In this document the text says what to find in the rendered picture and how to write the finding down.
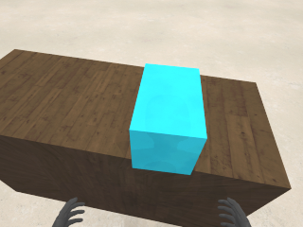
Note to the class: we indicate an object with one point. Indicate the left robot hand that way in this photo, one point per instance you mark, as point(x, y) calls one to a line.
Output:
point(63, 218)

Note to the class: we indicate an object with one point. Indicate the right robot hand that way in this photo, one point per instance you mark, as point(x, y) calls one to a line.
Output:
point(238, 216)

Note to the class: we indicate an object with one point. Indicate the carton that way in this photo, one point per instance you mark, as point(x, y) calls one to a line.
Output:
point(168, 131)

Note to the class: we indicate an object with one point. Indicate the pedestal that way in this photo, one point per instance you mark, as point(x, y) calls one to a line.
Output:
point(65, 134)

